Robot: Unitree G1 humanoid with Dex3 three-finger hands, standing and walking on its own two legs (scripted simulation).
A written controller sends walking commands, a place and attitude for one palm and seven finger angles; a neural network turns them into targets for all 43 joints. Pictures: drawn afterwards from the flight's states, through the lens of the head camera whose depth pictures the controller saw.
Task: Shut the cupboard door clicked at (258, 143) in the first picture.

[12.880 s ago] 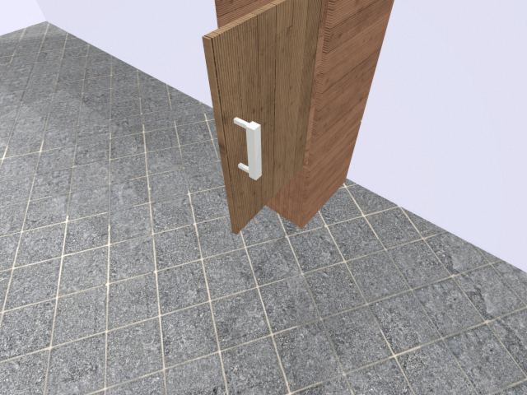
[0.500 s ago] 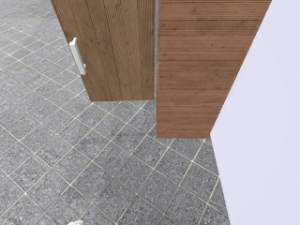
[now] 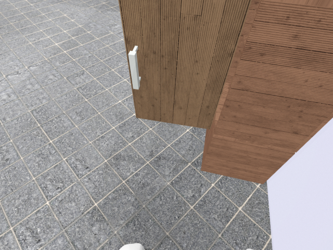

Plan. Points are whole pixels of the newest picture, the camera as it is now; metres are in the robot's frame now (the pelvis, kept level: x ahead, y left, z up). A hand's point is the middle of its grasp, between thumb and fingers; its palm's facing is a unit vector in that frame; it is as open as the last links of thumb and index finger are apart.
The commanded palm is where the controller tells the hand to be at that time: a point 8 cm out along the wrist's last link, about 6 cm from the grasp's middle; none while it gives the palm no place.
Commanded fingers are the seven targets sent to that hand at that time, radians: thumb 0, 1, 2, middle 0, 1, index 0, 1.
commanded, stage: take the last steps up to it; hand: left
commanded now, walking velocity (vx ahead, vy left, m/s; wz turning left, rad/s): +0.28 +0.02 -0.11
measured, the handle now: (136, 68) +0.70 +0.21 +0.00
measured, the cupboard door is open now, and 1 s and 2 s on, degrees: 93 93 93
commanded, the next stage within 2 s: come to a stop and stand still in 0.40 s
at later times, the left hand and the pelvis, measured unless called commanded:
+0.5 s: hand (120, 205) +0.24 +0.17 -0.15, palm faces -0.04 -0.97 -0.24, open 7.4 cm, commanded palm none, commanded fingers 0.00 0.90 0.90 -0.20 -0.30 -0.20 -0.30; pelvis +0.15 -0.01 +0.01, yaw -4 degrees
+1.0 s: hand (109, 203) +0.25 +0.21 -0.17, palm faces -0.03 -0.98 -0.21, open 7.4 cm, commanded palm none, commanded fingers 0.00 0.90 0.90 -0.20 -0.30 -0.20 -0.30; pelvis +0.19 +0.02 +0.01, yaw -6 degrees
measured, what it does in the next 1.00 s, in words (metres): walks ahead: right foot, then left foot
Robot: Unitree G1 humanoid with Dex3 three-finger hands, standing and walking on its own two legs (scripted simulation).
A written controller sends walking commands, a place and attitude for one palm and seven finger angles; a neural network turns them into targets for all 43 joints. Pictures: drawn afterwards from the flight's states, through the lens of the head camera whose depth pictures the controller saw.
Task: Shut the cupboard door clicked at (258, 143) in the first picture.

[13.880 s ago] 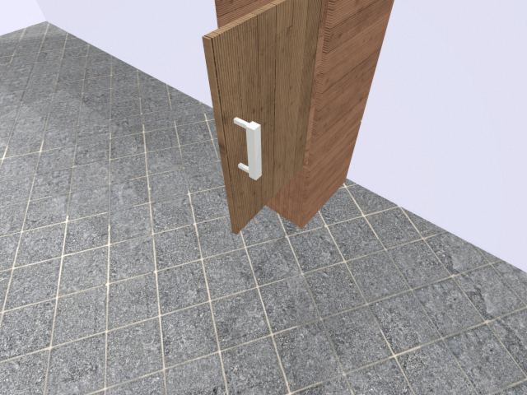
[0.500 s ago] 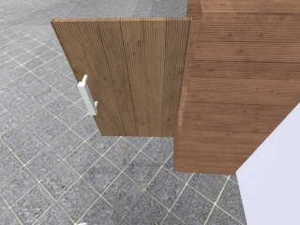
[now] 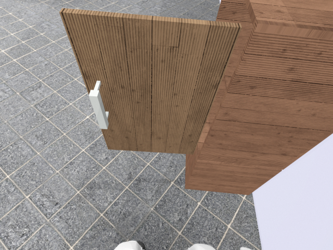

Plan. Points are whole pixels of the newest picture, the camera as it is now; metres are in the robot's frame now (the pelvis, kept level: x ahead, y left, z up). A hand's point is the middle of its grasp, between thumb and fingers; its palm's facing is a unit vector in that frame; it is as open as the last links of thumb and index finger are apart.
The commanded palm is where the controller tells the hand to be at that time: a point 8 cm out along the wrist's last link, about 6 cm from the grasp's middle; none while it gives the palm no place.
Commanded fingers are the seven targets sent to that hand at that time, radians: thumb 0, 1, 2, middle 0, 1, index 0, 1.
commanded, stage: come to a stop and stand still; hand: left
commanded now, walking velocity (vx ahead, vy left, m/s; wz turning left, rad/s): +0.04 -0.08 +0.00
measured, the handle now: (101, 106) +0.48 +0.24 -0.01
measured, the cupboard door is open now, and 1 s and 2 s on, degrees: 93 93 93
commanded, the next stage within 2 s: look again from close up in 0.70 s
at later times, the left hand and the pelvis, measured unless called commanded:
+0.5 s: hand out of the picture -0.02 +0.12 -0.18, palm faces +0.06 -0.98 -0.17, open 7.3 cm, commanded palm none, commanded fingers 0.00 0.90 0.90 -0.20 -0.30 -0.20 -0.30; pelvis -0.04 -0.06 +0.00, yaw +1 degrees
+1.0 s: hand out of the picture -0.07 +0.11 -0.18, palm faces +0.03 -0.98 -0.17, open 7.4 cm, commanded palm none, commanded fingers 0.00 0.90 0.90 -0.20 -0.30 -0.20 -0.30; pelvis -0.06 -0.05 +0.00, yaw +0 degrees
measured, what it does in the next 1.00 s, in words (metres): steps on the spot: right foot, then left foot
